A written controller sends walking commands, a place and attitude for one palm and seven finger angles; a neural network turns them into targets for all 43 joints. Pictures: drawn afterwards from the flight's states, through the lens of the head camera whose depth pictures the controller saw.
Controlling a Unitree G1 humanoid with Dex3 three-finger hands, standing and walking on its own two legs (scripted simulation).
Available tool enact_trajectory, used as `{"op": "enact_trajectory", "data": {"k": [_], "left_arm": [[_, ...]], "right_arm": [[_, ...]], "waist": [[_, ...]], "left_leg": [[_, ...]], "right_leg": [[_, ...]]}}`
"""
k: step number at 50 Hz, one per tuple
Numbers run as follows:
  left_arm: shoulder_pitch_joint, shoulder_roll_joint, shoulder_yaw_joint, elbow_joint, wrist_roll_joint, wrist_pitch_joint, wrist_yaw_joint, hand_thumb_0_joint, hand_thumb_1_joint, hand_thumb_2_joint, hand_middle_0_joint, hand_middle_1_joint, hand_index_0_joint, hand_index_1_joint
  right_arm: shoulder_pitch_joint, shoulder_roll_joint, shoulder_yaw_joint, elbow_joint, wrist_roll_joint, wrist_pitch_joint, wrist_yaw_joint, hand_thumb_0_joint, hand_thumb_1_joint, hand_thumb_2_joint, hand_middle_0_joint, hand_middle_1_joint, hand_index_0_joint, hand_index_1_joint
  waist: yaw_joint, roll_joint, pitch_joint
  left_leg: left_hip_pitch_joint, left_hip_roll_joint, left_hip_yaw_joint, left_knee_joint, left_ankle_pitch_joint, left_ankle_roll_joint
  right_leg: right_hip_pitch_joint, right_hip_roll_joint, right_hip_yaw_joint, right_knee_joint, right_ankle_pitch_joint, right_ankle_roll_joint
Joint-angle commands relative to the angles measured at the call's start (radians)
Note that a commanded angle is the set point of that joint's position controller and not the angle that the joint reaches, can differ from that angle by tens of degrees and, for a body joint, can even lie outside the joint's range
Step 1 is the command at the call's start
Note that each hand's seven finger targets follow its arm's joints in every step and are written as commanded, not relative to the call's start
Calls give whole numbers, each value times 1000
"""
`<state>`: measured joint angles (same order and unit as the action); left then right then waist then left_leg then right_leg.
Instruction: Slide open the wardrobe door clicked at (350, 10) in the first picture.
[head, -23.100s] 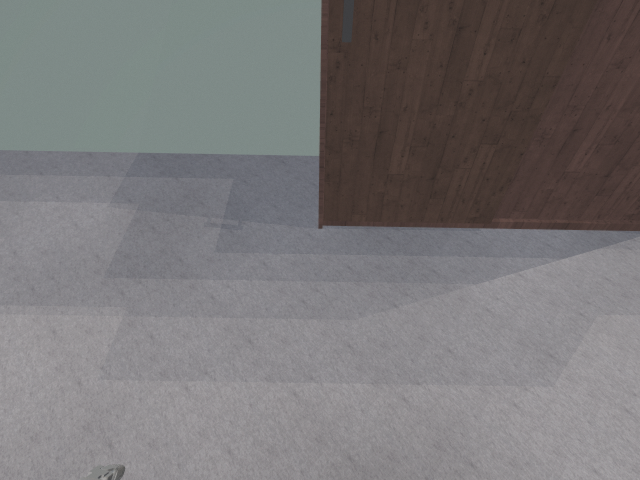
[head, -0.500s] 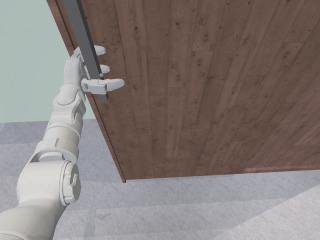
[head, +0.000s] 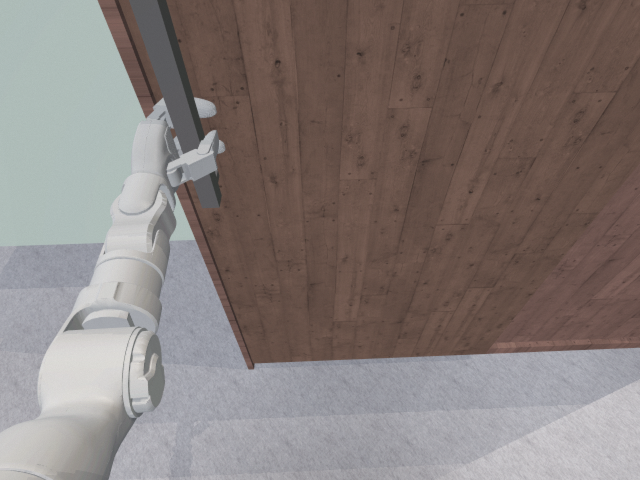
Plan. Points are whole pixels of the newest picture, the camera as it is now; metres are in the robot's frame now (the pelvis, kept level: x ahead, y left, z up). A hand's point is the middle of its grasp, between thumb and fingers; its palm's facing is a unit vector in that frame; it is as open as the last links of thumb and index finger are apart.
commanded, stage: grip the handle and tug to test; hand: left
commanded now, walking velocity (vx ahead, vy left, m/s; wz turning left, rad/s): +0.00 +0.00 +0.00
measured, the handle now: (187, 104) +0.52 +0.17 +0.21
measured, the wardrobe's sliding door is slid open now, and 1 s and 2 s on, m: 0.00 0.00 0.01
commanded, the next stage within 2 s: tug the door sideways, standing still in 0.60 s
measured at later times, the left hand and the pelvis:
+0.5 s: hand (208, 155) +0.47 +0.15 +0.17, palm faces +0.04 -1.00 +0.00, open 6.0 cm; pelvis +0.01 +0.00 +0.00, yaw -3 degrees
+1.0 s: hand (208, 153) +0.47 +0.14 +0.17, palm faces +0.08 -1.00 -0.02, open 5.9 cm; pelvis +0.03 +0.01 +0.00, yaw +2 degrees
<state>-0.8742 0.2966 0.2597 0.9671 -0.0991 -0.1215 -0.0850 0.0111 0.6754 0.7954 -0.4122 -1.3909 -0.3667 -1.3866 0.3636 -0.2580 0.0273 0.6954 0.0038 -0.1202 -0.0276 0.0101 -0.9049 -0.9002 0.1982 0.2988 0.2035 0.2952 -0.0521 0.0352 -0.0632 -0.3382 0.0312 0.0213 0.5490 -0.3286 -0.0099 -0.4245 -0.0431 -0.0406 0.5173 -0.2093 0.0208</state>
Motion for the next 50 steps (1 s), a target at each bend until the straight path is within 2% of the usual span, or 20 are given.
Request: {"op": "enact_trajectory", "data": {"k": [1,3,4,6,10,13,15,16,19,22,26,28,31,35,36,37,40,43,48,50], "left_arm": [[-492,153,-1,-268,-9,-78,-26,0,900,900,-450,-1400,-450,-1400],[-494,144,-7,-256,-10,-73,-26,0,900,900,-450,-1400,-450,-1400],[-485,179,25,-258,-9,-73,-23,0,900,900,-450,-1400,-450,-1400],[-478,198,36,-285,-8,-78,-24,0,900,900,-450,-1400,-450,-1400],[-403,215,64,-294,-15,-66,-30,0,900,900,-450,-1400,-450,-1400],[-378,192,51,-318,-18,-56,-33,0,900,900,-450,-1400,-450,-1400],[-342,157,30,-375,-23,-50,-34,0,900,900,-450,-1400,-450,-1400],[-324,189,65,-397,-25,-47,-29,0,900,900,-450,-1400,-450,-1400],[-254,174,63,-470,-28,-29,-26,0,900,900,-450,-1400,-450,-1400],[-186,157,53,-531,-29,-5,-27,0,900,900,-450,-1400,-450,-1400],[-108,86,8,-598,-32,44,-23,0,900,900,-450,-1400,-450,-1400],[-71,109,35,-621,-33,69,-16,0,900,900,-450,-1400,-450,-1400],[-24,104,33,-677,-31,101,-15,0,900,900,-450,-1400,-450,-1400],[-13,92,23,-691,-30,146,-7,0,900,900,-450,-1400,-450,-1400],[-79,56,-19,-684,-28,158,-5,0,900,900,-450,-1400,-450,-1400],[-144,46,-33,-666,-23,168,3,0,900,900,-450,-1400,-450,-1400],[-318,14,-85,-610,1,187,31,0,900,900,-450,-1400,-450,-1400],[-358,-49,-128,-592,5,176,45,0,900,900,-450,-1400,-450,-1400],[-429,-133,-198,-516,-3,129,46,0,900,900,-450,-1400,-450,-1400],[-464,-158,-224,-507,-3,104,46,0,900,900,-450,-1400,-450,-1400]], "right_arm": [[33,-127,-47,-110,9,-40,-11,0,-900,-900,200,300,200,300],[34,-128,-47,-106,9,-40,-12,0,-900,-900,200,300,200,300],[36,-132,-49,-107,8,-40,-13,0,-900,-900,200,300,200,300],[27,-132,-48,-113,8,-37,-15,0,-900,-900,200,300,200,300],[20,-133,-49,-124,9,-32,-14,0,-900,-900,200,300,200,300],[10,-129,-50,-131,12,-28,-12,0,-900,-900,200,300,200,300],[0,-127,-53,-148,13,-29,-9,0,-900,-900,200,300,200,300],[0,-125,-56,-143,13,-29,-8,0,-900,-900,200,300,200,300],[-10,-123,-60,-155,13,-26,-2,0,-900,-900,200,300,200,300],[-25,-122,-62,-165,15,-22,2,0,-900,-900,200,300,200,300],[-47,-113,-63,-178,19,-14,4,0,-900,-900,200,300,200,300],[-49,-115,-65,-179,16,-9,4,0,-900,-900,200,300,200,300],[-63,-111,-64,-186,17,2,1,0,-900,-900,200,300,200,300],[-73,-112,-62,-188,14,18,-5,0,-900,-900,200,300,200,300],[-76,-107,-57,-180,16,23,-7,0,-900,-900,200,300,200,300],[-68,-108,-57,-170,15,27,-11,0,-900,-900,200,300,200,300],[-48,-102,-56,-140,6,35,-25,0,-900,-900,200,300,200,300],[-32,-92,-57,-125,-1,29,-23,0,-900,-900,200,300,200,300],[-27,-88,-55,-108,-2,15,-14,0,-900,-900,200,300,200,300],[-25,-88,-54,-107,-2,5,-11,0,-900,-900,200,300,200,300]], "waist": [[-11,1,-352],[-17,-41,-336],[-9,-63,-341],[-2,-22,-362],[21,-37,-366],[20,-46,-342],[31,-11,-375],[42,2,-390],[52,-43,-408],[62,-16,-397],[65,9,-365],[75,-29,-380],[80,-9,-380],[69,-53,-354],[45,-23,-322],[28,-41,-303],[-15,-7,-289],[-21,8,-353],[-37,-26,-363],[-42,1,-373]], "left_leg": [[53,-27,5,-61,365,27],[46,-25,5,-66,343,28],[38,-24,4,-68,335,29],[47,-27,9,-68,355,30],[37,-24,15,-71,397,27],[39,-21,18,-80,388,27],[72,-20,22,-75,444,26],[77,-18,22,-74,466,22],[83,-10,28,-78,516,22],[98,-7,36,-82,557,19],[127,-1,39,-85,614,14],[127,0,41,-89,613,16],[138,2,43,-90,673,12],[149,3,43,-90,681,15],[152,2,40,-93,662,13],[153,1,32,-88,648,13],[176,-5,18,-68,624,15],[208,-9,2,-45,685,4],[210,-9,-20,-31,665,-4],[229,-10,-27,-25,663,-7]], "right_leg": [[278,46,-2,0,371,-50],[272,48,-6,-6,361,-48],[284,48,-4,-7,361,-48],[303,46,2,-3,380,-50],[340,46,-2,0,422,-54],[332,47,-5,-8,409,-52],[344,46,-3,-5,436,-53],[356,45,-1,-4,449,-54],[391,46,0,-5,497,-54],[404,44,0,-10,523,-54],[393,44,-8,-19,533,-53],[414,45,-8,-19,553,-53],[437,41,-9,-17,598,-55],[436,42,-14,-23,628,-51],[402,41,-18,-31,603,-49],[374,44,-21,-33,581,-48],[304,45,-22,-33,537,-43],[289,45,-27,-17,547,-45],[255,47,-35,-2,502,-44],[233,47,-35,2,475,-44]]}}
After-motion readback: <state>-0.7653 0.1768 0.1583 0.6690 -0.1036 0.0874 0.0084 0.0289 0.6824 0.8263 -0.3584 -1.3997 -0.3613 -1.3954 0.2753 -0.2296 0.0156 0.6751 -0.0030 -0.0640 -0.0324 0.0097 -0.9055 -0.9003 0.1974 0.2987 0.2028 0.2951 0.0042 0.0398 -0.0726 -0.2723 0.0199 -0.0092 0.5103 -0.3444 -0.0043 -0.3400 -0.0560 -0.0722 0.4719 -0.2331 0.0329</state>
